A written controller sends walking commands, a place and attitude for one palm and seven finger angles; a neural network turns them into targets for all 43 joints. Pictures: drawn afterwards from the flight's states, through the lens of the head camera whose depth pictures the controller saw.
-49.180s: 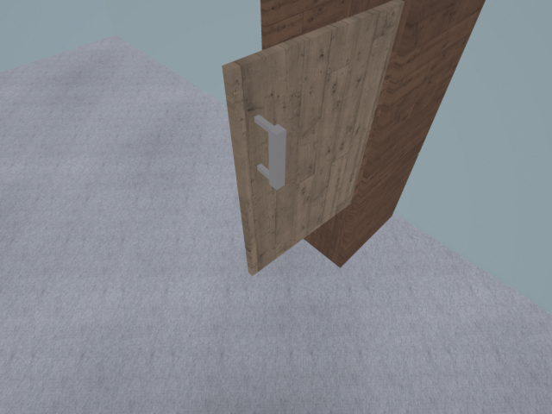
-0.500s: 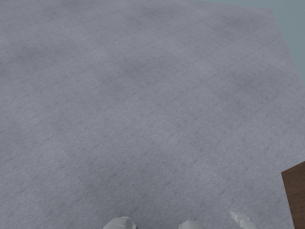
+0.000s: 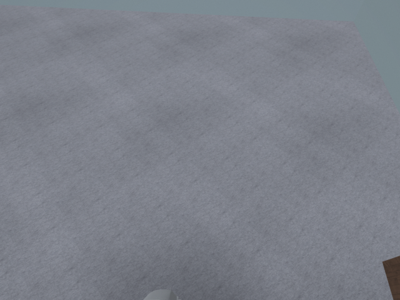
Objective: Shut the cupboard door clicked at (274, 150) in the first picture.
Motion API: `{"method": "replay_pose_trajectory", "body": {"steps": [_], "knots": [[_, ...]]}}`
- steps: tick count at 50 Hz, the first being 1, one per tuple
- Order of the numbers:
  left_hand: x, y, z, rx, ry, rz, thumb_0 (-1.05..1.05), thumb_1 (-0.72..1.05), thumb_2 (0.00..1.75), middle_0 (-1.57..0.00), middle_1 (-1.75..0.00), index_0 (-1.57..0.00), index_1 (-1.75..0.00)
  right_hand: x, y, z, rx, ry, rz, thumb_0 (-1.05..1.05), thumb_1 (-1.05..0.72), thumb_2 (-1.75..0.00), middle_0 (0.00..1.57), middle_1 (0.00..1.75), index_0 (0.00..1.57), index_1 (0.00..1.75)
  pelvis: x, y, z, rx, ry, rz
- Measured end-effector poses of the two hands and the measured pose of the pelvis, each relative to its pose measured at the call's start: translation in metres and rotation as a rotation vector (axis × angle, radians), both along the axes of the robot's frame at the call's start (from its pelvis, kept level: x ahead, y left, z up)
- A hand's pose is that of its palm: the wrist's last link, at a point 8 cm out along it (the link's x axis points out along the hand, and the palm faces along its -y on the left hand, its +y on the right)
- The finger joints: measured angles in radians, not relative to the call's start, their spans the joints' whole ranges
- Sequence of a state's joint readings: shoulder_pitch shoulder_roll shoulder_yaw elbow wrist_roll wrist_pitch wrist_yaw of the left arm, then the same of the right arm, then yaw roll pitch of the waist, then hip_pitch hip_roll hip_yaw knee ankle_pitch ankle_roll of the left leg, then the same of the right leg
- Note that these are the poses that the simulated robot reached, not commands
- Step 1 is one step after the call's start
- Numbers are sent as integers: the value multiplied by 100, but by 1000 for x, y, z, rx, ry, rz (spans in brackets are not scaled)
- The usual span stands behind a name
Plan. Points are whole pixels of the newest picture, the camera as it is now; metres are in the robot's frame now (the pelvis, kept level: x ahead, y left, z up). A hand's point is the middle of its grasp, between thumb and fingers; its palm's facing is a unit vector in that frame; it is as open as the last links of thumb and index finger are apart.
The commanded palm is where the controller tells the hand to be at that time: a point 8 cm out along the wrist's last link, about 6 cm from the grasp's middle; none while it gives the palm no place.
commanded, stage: turn to face it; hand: left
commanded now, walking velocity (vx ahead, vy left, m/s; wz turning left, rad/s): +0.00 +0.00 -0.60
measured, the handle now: out of the picture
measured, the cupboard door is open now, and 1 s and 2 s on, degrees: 16 16 16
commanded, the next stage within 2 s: none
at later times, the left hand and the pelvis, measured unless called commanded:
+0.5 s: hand (121, 261) +0.21 +0.21 -0.16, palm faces -0.30 -0.92 -0.25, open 7.3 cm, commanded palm none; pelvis +0.05 +0.04 +0.00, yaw -20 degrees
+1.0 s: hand (150, 238) +0.27 +0.16 -0.18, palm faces -0.57 -0.80 -0.20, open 7.3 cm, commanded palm none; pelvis +0.08 +0.04 -0.01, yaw -37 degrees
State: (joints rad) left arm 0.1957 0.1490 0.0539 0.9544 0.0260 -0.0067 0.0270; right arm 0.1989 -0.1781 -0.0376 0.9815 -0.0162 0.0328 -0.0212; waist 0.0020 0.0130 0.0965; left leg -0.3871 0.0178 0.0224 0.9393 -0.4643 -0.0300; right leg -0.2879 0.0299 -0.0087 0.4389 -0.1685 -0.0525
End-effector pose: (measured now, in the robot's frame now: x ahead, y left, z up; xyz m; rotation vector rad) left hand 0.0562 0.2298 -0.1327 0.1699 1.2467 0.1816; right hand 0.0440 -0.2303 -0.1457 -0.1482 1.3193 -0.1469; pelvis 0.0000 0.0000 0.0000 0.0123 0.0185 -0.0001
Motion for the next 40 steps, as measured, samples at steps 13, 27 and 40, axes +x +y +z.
{"method": "replay_pose_trajectory", "body": {"steps": [13, 27, 40], "knots": [[41, 53, -22, -24, 99, -115, 0, 92, 90, -20, -30, -20, -30, 45, 25, 19, -90, -159, -80, 0, -90, -90, 20, 30, 20, 30, 31, 41, -9, -39, -11, -172], [181, 14, 5, 28, -73, -425, 0, 91, 90, -19, -29, -20, -30, -31, 2, 7, -88, -74, -339, 0, -90, -90, 20, 30, 20, 30, 48, 30, -9, -38, -9, -377], [208, -35, 3, 13, -70, -588, 0, 91, 90, -20, -30, -21, -30, -54, -10, 10, -108, -62, -502, 1, -91, -90, 20, 30, 20, 30, 61, 24, -7, -16, -4, -516]]}}
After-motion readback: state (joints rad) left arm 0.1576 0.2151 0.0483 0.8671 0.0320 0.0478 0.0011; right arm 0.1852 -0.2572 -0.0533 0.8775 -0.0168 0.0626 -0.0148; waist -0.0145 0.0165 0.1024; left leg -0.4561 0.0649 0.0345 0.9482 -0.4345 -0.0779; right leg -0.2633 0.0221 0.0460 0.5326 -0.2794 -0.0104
